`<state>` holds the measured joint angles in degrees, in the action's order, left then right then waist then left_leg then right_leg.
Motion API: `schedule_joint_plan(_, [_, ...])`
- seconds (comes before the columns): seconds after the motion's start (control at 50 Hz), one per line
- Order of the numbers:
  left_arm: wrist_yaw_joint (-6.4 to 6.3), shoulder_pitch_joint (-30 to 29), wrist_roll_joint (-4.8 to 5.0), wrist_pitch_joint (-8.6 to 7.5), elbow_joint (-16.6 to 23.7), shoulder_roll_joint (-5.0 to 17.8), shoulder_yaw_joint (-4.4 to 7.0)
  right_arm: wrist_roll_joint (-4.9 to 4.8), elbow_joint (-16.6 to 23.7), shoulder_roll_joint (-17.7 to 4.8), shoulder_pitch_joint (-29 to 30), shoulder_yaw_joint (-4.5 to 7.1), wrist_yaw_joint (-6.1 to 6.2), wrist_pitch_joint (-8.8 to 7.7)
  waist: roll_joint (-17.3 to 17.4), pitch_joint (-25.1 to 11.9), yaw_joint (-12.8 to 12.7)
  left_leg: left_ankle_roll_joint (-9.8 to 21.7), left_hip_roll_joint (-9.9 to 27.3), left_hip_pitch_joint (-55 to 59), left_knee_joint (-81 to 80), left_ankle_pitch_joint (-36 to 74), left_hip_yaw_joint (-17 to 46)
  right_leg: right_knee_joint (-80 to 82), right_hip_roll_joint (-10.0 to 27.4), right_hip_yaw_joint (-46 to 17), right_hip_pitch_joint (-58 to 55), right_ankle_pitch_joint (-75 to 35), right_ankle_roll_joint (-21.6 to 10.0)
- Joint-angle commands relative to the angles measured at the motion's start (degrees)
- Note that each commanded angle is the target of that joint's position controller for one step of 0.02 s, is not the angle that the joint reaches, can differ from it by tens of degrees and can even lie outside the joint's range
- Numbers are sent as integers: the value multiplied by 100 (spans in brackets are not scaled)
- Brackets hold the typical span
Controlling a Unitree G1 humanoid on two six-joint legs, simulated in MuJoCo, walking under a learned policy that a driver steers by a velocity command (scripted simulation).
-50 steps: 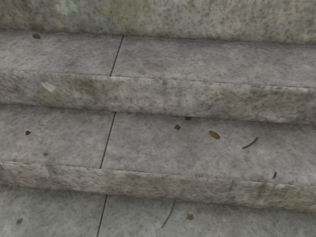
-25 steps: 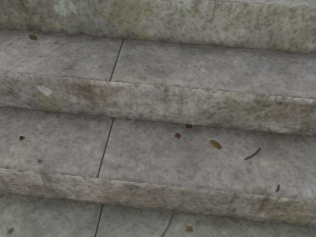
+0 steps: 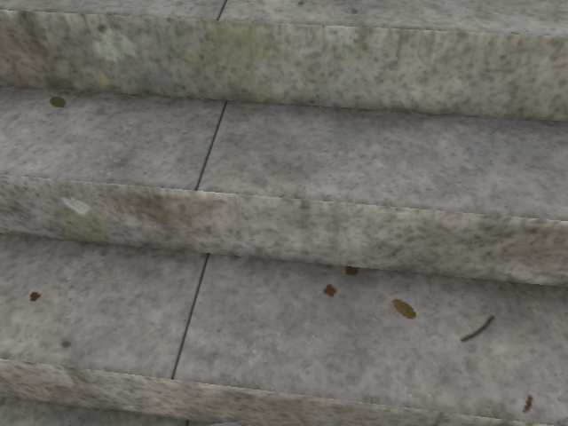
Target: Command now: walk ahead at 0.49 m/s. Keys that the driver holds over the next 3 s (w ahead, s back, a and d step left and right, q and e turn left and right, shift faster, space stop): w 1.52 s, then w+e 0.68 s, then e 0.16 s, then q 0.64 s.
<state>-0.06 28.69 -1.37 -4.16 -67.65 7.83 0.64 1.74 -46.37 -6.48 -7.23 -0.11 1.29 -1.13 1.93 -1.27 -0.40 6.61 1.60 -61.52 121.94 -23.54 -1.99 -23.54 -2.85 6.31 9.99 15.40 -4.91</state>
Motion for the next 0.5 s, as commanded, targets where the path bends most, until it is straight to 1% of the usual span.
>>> schedule_joint_plan(0.02, [-35,145,11,-142,76,589,-64,-55,1200,161,1362,-229,82,-79,-395,1048,6,36,61,-2196,861,-370,72,1779,1834,-1858,171,2005,-727])
schedule_joint_plan(0.04, [-68,137,31,-159,87,647,-93,-43,1377,182,1442,-279,87,-58,-322,1029,74,-5,161,-2292,623,-412,57,1845,1829,-1736,114,2010,-688])
schedule_joint_plan(0.06, [-102,124,49,-163,92,678,-112,-44,1499,177,1509,-311,79,-40,-259,1055,88,-63,251,-2274,230,-381,-77,1943,1764,-1600,160,1890,-670])
schedule_joint_plan(0.08, [-133,194,157,-119,-5,614,-153,3,1764,263,1754,-415,26,-25,-123,1064,109,-102,449,-1944,-804,-245,-285,2106,1516,-1392,371,1724,-563])
schedule_joint_plan(0.1, [-207,288,152,-89,-6,639,-164,13,1920,251,1957,-436,-18,-4,-195,991,-33,-167,437,-1671,-1277,-142,-488,2320,1443,-1351,330,1103,-670])
schedule_joint_plan(0.12, [-256,267,186,-15,106,736,-140,81,1917,121,1776,-436,-97,52,-154,734,-103,-246,439,-864,-2225,68,-848,2639,1314,-1165,297,-365,-879])
schedule_joint_plan(0.14, [-361,390,288,15,58,818,-75,15,2099,379,1975,-557,-92,84,-722,464,-213,-100,498,137,-3244,-441,-777,3055,1492,-1013,106,-1869,-966])
schedule_joint_plan(0.16, [-351,276,289,49,222,689,-96,-48,1916,307,1741,-535,-111,113,-392,84,-243,-45,227,1329,-4234,-434,-1201,2809,1206,-529,55,-3283,-907])
schedule_joint_plan(0.18, [-316,287,259,5,358,872,-76,-156,1585,249,1034,-453,-105,66,-857,-632,104,52,-262,2645,-4608,-527,-1292,1897,1402,-275,-291,-7291,-995])
schedule_joint_plan(0.2, [-258,379,195,-62,489,1345,45,-212,1248,-105,48,-275,-72,45,-1153,-1567,582,162,-686,3426,-4731,-525,-1371,582,1706,-246,-1035,-10105,-932])
schedule_joint_plan(0.22, [-143,92,255,-138,604,1767,216,-122,1068,-345,-848,-168,-78,5,-1682,-2228,1075,306,-757,4044,-5555,-509,-864,-740,1914,-210,-1610,-11083,-800])
schedule_joint_plan(0.24, [31,-3,362,-262,864,1673,293,-16,766,-706,-1315,0,-35,-38,-1167,-2556,1146,569,-217,5037,-6223,-891,630,-2129,1540,-307,-442,-9792,-589])
schedule_joint_plan(0.26, [255,-200,305,-343,1168,1323,281,130,485,-1386,-1804,249,74,86,402,-2473,1232,1111,996,5559,-8460,-2532,3721,-4185,672,-471,1137,-6344,-346])
schedule_joint_plan(0.28, [407,-695,-68,-329,1315,931,357,56,287,-1750,-1315,459,109,254,1191,-2229,1018,1267,1412,5117,-10690,-4012,6147,-7025,-214,-1157,2213,-1538,-228])
schedule_joint_plan(0.3, [336,-758,-263,-238,1736,326,275,-48,205,-1594,-453,438,32,225,703,-1480,348,869,1737,4294,-10838,-4126,5832,-8861,-50,-1847,3064,-1323,-159])
schedule_joint_plan(0.32, [184,-1302,-291,-125,2179,90,203,-51,-89,-1172,-164,352,-15,127,-3,-426,49,666,1627,3403,-10468,-3759,4889,-9400,137,-1471,3674,-1291,-167])
schedule_joint_plan(0.34, [16,-1531,-250,-41,2411,-50,136,10,-518,-631,-311,230,-67,-25,-449,347,-131,297,1416,2884,-10059,-2657,3640,-9555,164,-1463,4190,-1256,-267])
schedule_joint_plan(0.36, [-78,-1332,-178,-1,2506,-268,29,111,-836,-126,-372,100,-143,-169,-466,518,-425,90,1164,2692,-9901,-1628,2639,-9675,180,-1526,4493,-1150,-340])
schedule_joint_plan(0.38, [-89,-1039,-155,20,2499,-501,-82,120,-1096,93,-654,56,-210,-258,-364,513,-544,-74,1045,2873,-9895,-715,2082,-9966,166,-1654,4750,-1154,-448])
schedule_joint_plan(0.4, [-104,-903,-111,73,2461,-544,-122,73,-1278,122,-875,46,-259,-355,-245,567,-591,-185,912,3165,-9866,-219,1501,-9674,227,-1673,5076,-1100,-475])
schedule_joint_plan(0.42, [-130,-981,-24,116,2424,-518,-121,46,-1429,70,-932,64,-293,-421,-161,681,-536,-204,812,3321,-9886,102,1089,-9624,146,-1704,5447,-1056,-471])
schedule_joint_plan(0.44, [-133,-1075,9,144,2391,-418,-120,48,-1449,-6,-1111,60,-296,-502,-302,709,-469,-195,842,3238,-9961,482,894,-9160,128,-1562,5398,-1303,-408])
schedule_joint_plan(0.46, [-133,-1265,11,174,2447,-380,-129,31,-1526,-50,-1155,40,-299,-558,-347,740,-489,-266,682,3100,-10033,755,564,-8757,89,-1367,5307,-1494,-342])
schedule_joint_plan(0.48, [-177,-1353,97,198,2295,-491,-124,54,-1644,-113,-1645,26,-296,-617,-36,529,-245,-69,873,3553,-10131,1238,706,-10026,-116,-961,5735,-1465,-329])
schedule_joint_plan(0.5, [-212,-1629,130,192,2453,-580,-174,19,-1658,-350,-1808,55,-287,-675,21,485,-200,-98,954,3882,-10295,1169,739,-10383,-63,-996,6236,-1181,-309])
